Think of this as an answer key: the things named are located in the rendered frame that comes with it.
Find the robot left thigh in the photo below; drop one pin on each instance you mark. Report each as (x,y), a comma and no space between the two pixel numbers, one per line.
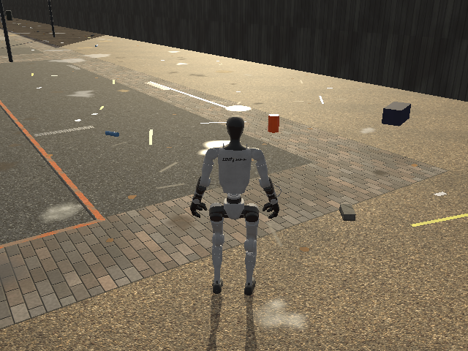
(216,213)

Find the robot left hand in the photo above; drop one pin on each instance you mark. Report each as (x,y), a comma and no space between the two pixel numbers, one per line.
(199,207)

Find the robot right thigh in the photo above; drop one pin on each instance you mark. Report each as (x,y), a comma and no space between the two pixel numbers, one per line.
(251,215)

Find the robot left upper arm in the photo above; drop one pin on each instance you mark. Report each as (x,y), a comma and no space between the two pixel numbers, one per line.
(208,163)

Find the robot right upper arm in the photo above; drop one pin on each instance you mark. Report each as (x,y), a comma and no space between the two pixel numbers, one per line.
(262,168)

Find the robot right forearm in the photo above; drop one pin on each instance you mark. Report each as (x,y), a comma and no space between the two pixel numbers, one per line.
(270,192)

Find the robot thigh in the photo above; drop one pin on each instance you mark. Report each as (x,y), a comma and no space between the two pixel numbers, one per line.
(216,213)
(251,215)

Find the robot left forearm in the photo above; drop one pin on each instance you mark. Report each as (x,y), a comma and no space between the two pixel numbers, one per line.
(199,192)

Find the robot right hand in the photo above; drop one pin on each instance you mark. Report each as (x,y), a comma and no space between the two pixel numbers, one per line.
(271,207)

